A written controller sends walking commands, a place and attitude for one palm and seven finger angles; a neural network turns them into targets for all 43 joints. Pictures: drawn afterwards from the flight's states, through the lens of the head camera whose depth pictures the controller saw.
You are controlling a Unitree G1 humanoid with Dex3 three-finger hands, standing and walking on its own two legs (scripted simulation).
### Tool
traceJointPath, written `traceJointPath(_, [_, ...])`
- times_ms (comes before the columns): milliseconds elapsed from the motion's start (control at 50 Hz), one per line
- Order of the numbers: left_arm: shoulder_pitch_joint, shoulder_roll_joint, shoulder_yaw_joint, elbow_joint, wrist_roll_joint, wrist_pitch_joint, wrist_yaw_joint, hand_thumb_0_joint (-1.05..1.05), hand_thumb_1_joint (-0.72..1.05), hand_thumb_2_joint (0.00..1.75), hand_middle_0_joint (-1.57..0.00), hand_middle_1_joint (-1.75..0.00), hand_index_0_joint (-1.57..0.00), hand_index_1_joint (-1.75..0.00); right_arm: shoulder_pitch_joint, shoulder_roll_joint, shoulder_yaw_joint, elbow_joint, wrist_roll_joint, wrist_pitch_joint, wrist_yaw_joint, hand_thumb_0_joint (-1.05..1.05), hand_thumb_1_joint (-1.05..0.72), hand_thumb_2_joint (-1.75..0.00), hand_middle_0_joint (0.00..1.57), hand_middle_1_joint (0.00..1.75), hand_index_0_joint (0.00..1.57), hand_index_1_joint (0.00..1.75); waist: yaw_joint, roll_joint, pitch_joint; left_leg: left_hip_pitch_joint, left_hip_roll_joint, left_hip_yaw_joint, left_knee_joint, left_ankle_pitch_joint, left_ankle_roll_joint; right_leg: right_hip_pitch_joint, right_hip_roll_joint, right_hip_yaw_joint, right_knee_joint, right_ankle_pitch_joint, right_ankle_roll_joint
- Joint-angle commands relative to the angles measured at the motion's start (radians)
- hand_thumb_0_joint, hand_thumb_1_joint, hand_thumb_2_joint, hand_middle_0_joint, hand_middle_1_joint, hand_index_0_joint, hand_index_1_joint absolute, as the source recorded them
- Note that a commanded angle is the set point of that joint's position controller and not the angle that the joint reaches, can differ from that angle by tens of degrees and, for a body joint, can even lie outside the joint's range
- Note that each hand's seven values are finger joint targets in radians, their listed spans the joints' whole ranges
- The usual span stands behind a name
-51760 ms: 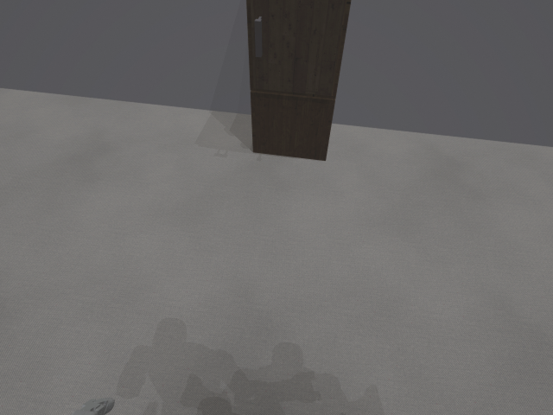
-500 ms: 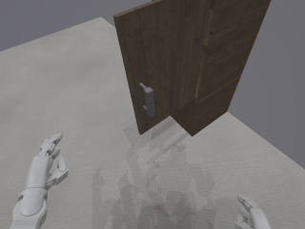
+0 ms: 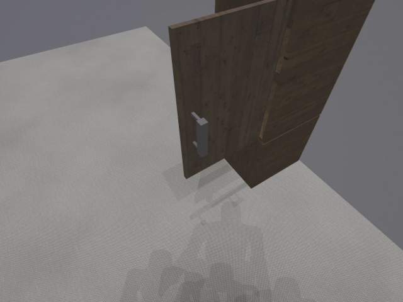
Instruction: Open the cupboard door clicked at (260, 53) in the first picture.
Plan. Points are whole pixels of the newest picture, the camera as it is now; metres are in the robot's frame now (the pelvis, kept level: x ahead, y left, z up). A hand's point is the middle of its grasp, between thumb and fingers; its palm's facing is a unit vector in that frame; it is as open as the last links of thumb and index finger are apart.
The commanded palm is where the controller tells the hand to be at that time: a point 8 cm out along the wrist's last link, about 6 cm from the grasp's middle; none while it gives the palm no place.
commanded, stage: let the arm hang, fingers relaxed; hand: left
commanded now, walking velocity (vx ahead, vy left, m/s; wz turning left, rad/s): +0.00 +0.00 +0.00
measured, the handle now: (198, 134) +0.62 +0.05 -0.09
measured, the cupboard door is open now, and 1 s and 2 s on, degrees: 92 92 92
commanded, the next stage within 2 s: look to check the result in 0.50 s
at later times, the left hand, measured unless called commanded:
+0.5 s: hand out of the picture +0.00 +0.16 -0.17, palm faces +0.02 -0.99 -0.16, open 7.3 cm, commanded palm none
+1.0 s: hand out of the picture +0.03 +0.16 -0.17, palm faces +0.02 -0.98 -0.19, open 7.3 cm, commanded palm none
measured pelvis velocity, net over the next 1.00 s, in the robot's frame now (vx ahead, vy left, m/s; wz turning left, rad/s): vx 0.03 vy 0.00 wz -0.03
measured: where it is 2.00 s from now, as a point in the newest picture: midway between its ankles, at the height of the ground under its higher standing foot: outside the picture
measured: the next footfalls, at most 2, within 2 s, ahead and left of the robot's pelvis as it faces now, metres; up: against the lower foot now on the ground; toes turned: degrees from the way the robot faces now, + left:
none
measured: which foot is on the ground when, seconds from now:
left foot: down 0.00-1.00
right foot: down 0.00-1.00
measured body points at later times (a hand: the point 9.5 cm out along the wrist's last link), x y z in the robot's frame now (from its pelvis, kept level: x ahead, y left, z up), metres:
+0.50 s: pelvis +0.01 +0.01 +0.00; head +0.02 +0.00 +0.45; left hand +0.00 +0.22 -0.16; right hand -0.03 -0.20 -0.16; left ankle +0.01 +0.11 -0.74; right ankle +0.04 -0.09 -0.74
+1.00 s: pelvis +0.03 +0.00 +0.00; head +0.04 -0.01 +0.45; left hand +0.03 +0.22 -0.16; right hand +0.01 -0.21 -0.17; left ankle +0.01 +0.11 -0.74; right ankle +0.04 -0.09 -0.74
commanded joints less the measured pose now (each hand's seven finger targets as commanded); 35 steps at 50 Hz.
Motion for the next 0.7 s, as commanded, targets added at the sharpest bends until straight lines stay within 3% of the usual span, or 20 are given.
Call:
traceJointPath(0, [0.012, 0.078, 0.009, -0.005, 0.004, -0.030, 0.011, 0.00, 0.90, 0.90, -0.20, -0.30, -0.20, -0.30, 0.067, -0.115, -0.029, -0.015, 0.000, -0.024, -0.008, 0.00, -0.90, -0.90, 0.20, 0.30, 0.20, 0.30, -0.010, -0.083, 0.005, -0.060, 0.091, -0.103, -0.140, -0.096, 0.034, 0.023, -0.118, 0.151, -0.128, -0.123, -0.002])
traceJointPath(240, [0.066, 0.046, 0.005, 0.060, 0.006, -0.030, 0.016, 0.00, 0.90, 0.90, -0.20, -0.30, -0.20, -0.30, 0.093, -0.079, -0.014, 0.039, -0.001, -0.029, -0.013, 0.00, -0.90, -0.90, 0.20, 0.30, 0.20, 0.30, -0.009, -0.023, 0.066, -0.068, 0.093, -0.095, -0.164, -0.116, 0.033, -0.032, -0.112, 0.151, -0.115, -0.132, 0.000])
traceJointPath(380, [0.071, 0.030, 0.005, 0.069, 0.004, -0.036, 0.018, 0.00, 0.90, 0.90, -0.20, -0.30, -0.20, -0.30, 0.100, -0.072, -0.010, 0.046, 0.000, -0.040, -0.018, 0.00, -0.90, -0.90, 0.20, 0.30, 0.20, 0.30, -0.007, 0.010, 0.028, -0.044, 0.099, -0.095, -0.162, -0.042, 0.031, 0.005, -0.113, 0.145, -0.086, -0.033, -0.003])
traceJointPath(600, [0.071, 0.022, -0.001, 0.078, 0.002, -0.040, 0.021, 0.00, 0.90, 0.90, -0.20, -0.30, -0.20, -0.30, 0.106, -0.071, -0.008, 0.057, 0.003, -0.042, -0.021, 0.00, -0.90, -0.90, 0.20, 0.30, 0.20, 0.30, -0.009, -0.029, 0.021, -0.005, 0.103, -0.080, -0.146, 0.038, 0.027, 0.016, -0.119, 0.143, -0.083, 0.021, -0.003])
traceJointPath(680, [0.065, 0.025, -0.001, 0.079, 0.002, -0.038, 0.021, 0.00, 0.90, 0.90, -0.20, -0.30, -0.20, -0.30, 0.103, -0.068, -0.007, 0.062, 0.002, -0.040, -0.019, 0.00, -0.90, -0.90, 0.20, 0.30, 0.20, 0.30, -0.009, -0.029, 0.047, -0.013, 0.102, -0.080, -0.152, 0.023, 0.027, 0.004, -0.118, 0.142, -0.084, 0.005, -0.002])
